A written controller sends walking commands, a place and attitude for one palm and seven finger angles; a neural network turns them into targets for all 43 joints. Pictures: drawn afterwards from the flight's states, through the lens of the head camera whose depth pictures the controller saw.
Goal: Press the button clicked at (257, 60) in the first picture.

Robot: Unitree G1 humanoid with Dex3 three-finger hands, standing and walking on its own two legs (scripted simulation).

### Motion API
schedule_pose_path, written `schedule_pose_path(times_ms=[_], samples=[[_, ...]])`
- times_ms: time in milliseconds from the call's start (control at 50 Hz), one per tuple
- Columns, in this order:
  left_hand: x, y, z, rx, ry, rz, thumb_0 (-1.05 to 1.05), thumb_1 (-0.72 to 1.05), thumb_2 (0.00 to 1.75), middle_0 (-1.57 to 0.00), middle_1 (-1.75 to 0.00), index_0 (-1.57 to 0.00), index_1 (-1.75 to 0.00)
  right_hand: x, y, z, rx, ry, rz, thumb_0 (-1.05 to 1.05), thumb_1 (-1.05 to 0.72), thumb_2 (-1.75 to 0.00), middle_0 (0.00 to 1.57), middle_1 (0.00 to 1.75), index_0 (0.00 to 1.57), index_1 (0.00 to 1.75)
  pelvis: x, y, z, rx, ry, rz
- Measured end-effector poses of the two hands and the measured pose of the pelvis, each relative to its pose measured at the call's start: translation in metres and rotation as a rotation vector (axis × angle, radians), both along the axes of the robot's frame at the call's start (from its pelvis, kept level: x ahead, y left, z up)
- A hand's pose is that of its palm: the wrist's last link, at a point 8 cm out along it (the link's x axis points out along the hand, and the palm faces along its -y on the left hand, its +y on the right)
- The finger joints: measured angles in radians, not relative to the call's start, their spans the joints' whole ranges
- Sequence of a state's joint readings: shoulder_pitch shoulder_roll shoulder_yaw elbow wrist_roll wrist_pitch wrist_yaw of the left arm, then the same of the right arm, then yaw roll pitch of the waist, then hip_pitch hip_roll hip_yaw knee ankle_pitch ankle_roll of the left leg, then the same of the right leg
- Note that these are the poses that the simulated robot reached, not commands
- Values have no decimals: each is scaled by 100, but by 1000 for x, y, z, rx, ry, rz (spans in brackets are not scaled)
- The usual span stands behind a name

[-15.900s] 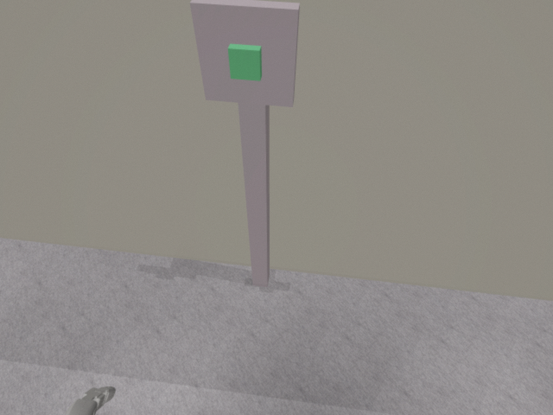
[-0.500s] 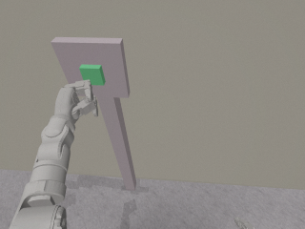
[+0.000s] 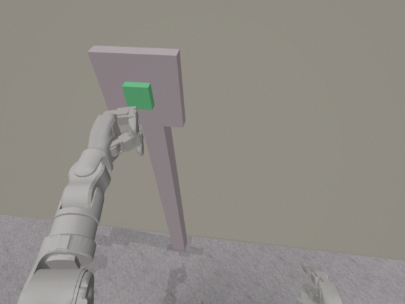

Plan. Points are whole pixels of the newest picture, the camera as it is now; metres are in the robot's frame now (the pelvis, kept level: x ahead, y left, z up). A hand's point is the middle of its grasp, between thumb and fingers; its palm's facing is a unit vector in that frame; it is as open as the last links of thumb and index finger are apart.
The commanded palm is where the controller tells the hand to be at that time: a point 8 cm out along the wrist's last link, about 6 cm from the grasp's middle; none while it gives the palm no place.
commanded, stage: aim a knuckle at the button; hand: left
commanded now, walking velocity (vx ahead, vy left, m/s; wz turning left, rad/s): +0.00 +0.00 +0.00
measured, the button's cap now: (139, 95) +0.50 +0.16 +0.18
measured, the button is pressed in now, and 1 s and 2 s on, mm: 0 4 4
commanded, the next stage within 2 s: press the button with the knuckle in 0.10 s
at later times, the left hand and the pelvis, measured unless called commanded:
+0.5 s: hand (142, 130) +0.40 +0.14 +0.16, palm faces -0.08 -1.00 -0.01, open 3.1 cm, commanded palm +0.39 +0.20 +0.15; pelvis +0.00 +0.01 +0.00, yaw +0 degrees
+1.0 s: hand (143, 120) +0.44 +0.14 +0.15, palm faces -0.06 -1.00 -0.02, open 2.8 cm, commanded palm +0.43 +0.19 +0.15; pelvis +0.00 +0.00 +0.00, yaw +0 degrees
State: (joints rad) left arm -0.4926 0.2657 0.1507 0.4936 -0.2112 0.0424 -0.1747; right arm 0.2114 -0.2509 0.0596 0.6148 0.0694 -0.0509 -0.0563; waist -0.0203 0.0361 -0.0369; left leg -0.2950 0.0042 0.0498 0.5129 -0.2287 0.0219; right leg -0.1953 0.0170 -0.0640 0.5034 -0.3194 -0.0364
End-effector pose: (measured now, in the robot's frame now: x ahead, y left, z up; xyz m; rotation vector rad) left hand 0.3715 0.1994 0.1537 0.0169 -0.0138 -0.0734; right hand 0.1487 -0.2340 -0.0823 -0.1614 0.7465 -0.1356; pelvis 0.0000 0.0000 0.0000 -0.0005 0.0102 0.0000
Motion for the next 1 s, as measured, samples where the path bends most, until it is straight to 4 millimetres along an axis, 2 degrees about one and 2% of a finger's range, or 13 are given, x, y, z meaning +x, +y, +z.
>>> schedule_pose_path(times_ms=[260, 380, 540, 680, 840, 1000], samples=[[-9, 4, -4, 5, -27, 1, 2, 90, 90, -130, -150, -130, -150, -30, -3, -11, -14, 88, -30, 1, -90, -90, 20, 30, 20, 30, 0, 5, 0, -3, -10, -5], [2, 3, -1, 6, -12, 2, 2, 90, 90, -130, -150, -130, -150, -34, -5, -11, -27, 97, -40, 1, -90, -90, 20, 30, 20, 30, -4, 6, 0, -5, -4, -1], [22, -8, 1, -14, 5, -9, 2, 90, 90, -130, -150, -130, -150, -42, -6, -14, -27, 115, -51, 1, -90, -90, 20, 30, 20, 30, -4, 6, -1, -5, 13, -1], [42, -1, -5, -6, 13, 26, 2, 90, 90, -130, -150, -130, -150, -59, -12, -18, -32, 163, -83, 1, -90, -90, 20, 30, 20, 30, -2, 4, -2, -4, 35, -14], [49, 1, 0, -12, -8, 2, 0, 89, 91, -130, -150, -129, -150, -75, -19, -26, -34, 237, -105, 1, -90, -90, 20, 30, 20, 30, 6, 4, -2, -5, 47, -11], [52, 1, -2, -2, -1, 15, -3, 86, 94, -130, -150, -130, -150, -74, -21, -27, -41, 249, -90, 1, -90, -90, 20, 30, 20, 30, 4, 3, -4, -7, 59, 1]])
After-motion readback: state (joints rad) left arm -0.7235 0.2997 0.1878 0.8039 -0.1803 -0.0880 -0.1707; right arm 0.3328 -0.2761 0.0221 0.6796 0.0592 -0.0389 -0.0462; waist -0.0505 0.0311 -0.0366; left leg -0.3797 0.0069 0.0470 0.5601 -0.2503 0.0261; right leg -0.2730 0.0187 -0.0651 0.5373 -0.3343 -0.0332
